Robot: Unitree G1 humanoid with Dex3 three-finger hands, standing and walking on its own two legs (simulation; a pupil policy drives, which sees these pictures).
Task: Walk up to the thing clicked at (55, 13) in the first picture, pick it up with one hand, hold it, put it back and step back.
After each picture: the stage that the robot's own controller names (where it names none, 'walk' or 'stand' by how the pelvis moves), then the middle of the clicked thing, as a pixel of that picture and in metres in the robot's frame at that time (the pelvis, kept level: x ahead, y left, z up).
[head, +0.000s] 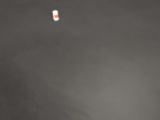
stand; (55, 15) +1.93 +0.41 -0.72
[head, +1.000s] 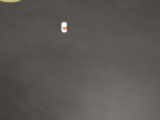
walk; (64, 27) +1.81 +0.19 -0.70
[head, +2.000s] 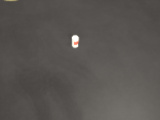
walk; (75, 41) +1.21 +0.11 -0.70
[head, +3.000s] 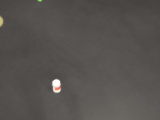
walk; (56, 86) +0.76 +0.19 -0.71
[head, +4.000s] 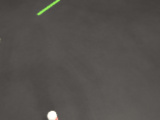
walk; (52, 118) +0.50 +0.24 -0.71
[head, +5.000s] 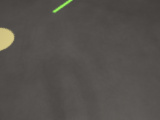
stand; out of the picture +0.38 +0.20 -0.70
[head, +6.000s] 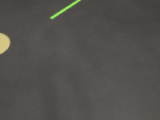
stand; out of the picture +0.34 +0.20 -0.72
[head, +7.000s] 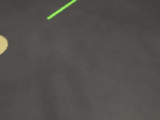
stand; out of the picture +0.35 +0.21 -0.73
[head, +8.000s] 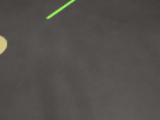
stand; out of the picture +0.34 +0.22 -0.73
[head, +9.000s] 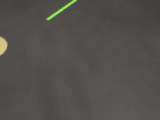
stand; out of the picture +0.34 +0.22 -0.73
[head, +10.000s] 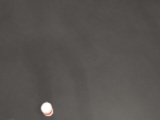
go down; (47, 109) +0.38 +0.21 -0.63
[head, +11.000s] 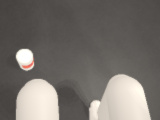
go down; (25, 60) +0.45 +0.21 -0.30
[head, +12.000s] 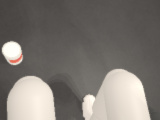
close in; (13, 54) +0.45 +0.21 -0.28
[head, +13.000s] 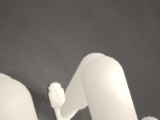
close in; out of the picture +0.44 +0.25 -0.23
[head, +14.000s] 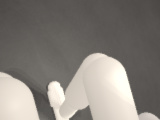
lift; out of the picture +0.43 +0.26 -0.23
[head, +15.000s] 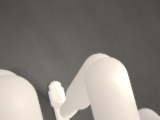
lift; out of the picture +0.40 +0.24 -0.23
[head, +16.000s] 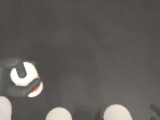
lift; (28, 80) +0.33 +0.19 -0.01
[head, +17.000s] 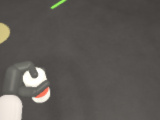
hold; (37, 86) +0.33 +0.17 +0.02
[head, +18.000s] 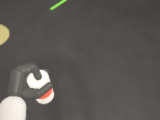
hold; (41, 87) +0.33 +0.16 +0.01
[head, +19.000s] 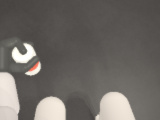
crouch; (27, 60) +0.42 +0.18 -0.09
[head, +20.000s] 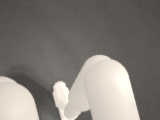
lower; out of the picture +0.44 +0.25 -0.24
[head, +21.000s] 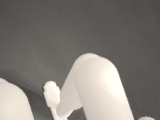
lower; out of the picture +0.44 +0.27 -0.24
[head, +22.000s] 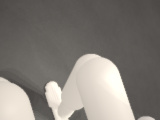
lower; out of the picture +0.44 +0.26 -0.24
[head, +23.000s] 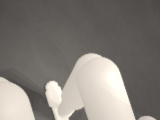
lower; out of the picture +0.44 +0.27 -0.24
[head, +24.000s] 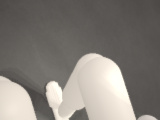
loosen; out of the picture +0.44 +0.26 -0.24
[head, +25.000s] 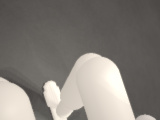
withdraw; out of the picture +0.43 +0.25 -0.24
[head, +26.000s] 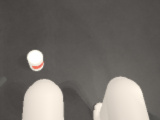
walk; (35, 61) +0.45 +0.19 -0.31
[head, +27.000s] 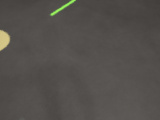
stand; out of the picture +0.37 +0.17 -0.66
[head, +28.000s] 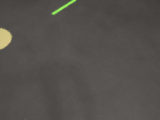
stand; out of the picture +0.38 +0.18 -0.67
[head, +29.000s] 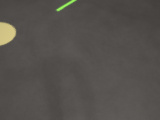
stand; out of the picture +0.38 +0.18 -0.68
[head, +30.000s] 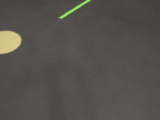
walk; out of the picture +0.39 +0.18 -0.72
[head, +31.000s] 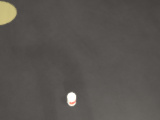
walk; (71, 99) +0.51 +0.08 -0.70
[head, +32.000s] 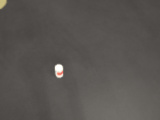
walk; (59, 71) +0.77 +0.17 -0.71
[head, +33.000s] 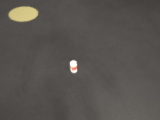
stand; (73, 66) +1.02 +0.18 -0.71
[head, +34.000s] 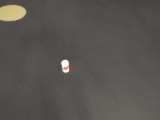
stand; (65, 66) +1.00 +0.20 -0.73
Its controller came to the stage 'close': yes
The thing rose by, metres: 0.71
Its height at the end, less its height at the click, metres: +0.00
